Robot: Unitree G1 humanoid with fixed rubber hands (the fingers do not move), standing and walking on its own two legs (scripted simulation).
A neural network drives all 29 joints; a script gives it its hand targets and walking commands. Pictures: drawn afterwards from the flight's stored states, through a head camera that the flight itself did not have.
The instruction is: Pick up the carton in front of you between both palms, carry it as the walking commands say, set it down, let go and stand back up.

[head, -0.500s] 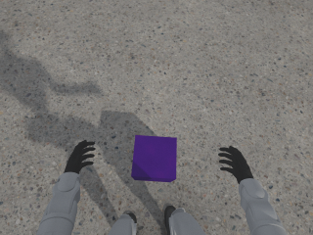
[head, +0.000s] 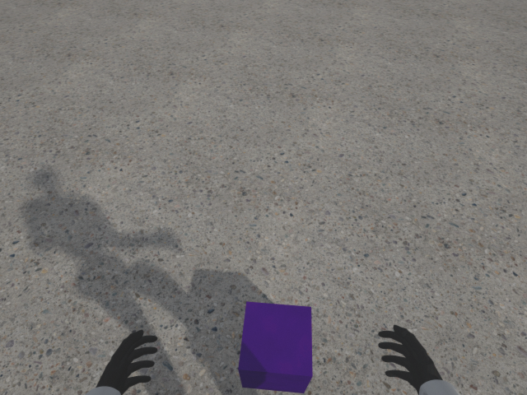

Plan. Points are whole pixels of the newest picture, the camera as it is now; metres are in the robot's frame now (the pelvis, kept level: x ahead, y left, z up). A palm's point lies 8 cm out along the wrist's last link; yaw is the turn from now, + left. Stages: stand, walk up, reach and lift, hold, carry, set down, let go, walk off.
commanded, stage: let go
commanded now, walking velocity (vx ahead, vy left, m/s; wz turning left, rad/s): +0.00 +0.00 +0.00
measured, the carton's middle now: (275, 348) +0.37 -0.03 -0.65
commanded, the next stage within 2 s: stand in 0.24 s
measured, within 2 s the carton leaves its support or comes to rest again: neither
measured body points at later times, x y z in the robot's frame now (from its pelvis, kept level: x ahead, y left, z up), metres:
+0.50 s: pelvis +0.00 -0.01 -0.01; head +0.01 -0.02 +0.44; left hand +0.14 +0.28 -0.09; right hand +0.16 -0.29 -0.10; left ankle -0.03 +0.11 -0.74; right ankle +0.00 -0.13 -0.74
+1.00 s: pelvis +0.01 -0.01 +0.00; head +0.01 -0.02 +0.45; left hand +0.12 +0.29 -0.10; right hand +0.14 -0.31 -0.11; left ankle -0.03 +0.11 -0.74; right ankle +0.00 -0.13 -0.74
